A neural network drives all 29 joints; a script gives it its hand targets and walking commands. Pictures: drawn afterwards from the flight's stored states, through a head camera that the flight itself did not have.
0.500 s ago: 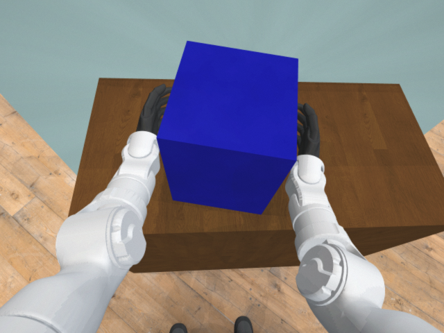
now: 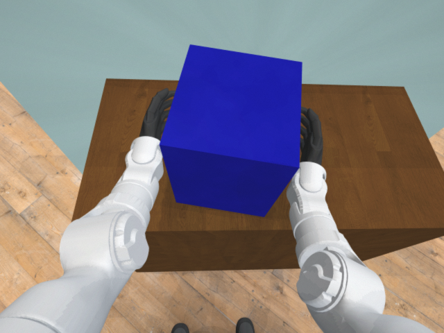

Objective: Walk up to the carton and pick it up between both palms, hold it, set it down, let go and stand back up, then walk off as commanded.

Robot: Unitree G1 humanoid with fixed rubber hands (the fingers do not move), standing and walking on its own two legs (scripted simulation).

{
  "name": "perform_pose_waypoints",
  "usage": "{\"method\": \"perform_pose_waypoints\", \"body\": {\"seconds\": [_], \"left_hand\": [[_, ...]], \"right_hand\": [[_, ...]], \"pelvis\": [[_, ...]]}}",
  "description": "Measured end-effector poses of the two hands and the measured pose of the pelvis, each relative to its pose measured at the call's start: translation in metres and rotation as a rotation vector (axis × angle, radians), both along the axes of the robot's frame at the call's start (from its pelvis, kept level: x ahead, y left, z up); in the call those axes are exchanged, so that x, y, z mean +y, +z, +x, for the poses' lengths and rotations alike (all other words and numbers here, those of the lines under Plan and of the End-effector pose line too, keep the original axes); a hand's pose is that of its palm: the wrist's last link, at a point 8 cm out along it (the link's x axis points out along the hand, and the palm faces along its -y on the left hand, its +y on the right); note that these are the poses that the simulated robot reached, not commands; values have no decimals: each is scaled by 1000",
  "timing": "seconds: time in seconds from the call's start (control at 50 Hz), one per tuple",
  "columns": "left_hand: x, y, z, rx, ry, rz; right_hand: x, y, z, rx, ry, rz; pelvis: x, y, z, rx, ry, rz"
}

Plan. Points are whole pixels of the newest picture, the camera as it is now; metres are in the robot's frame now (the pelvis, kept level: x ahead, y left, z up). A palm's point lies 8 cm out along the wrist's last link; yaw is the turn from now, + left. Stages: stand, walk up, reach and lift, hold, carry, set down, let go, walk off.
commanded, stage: reach and lift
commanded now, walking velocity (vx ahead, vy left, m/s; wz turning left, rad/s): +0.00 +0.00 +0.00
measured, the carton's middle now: (231, 140) +0.46 -0.03 +0.00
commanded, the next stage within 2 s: none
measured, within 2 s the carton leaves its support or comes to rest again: leaves its support in 0.44 s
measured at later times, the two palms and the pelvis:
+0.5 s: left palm (151, 148) +0.42 +0.12 +0.04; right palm (315, 164) +0.38 -0.17 +0.05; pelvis -0.02 +0.00 +0.00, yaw +0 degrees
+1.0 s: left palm (146, 138) +0.41 +0.12 +0.08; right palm (326, 150) +0.38 -0.17 +0.10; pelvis -0.02 +0.00 +0.00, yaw +0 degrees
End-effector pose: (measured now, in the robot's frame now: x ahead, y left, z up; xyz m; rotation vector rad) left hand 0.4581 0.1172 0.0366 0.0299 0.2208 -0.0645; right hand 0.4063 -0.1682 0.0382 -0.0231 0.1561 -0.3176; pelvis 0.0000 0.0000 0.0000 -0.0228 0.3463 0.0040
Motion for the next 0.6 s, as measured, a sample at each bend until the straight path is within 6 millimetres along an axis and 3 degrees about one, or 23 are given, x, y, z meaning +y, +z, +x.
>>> {"method": "perform_pose_waypoints", "body": {"seconds": [0.32, 0.6], "left_hand": [[-1, -2, -24, 45, 10, -8], [1, 11, -42, 55, 50, -17]], "right_hand": [[-1, 0, -22, 34, 4, 23], [0, 24, -26, 41, 46, 33]], "pelvis": [[0, 0, -9, -13, 0, 0], [0, 0, -17, -23, 0, 0]]}}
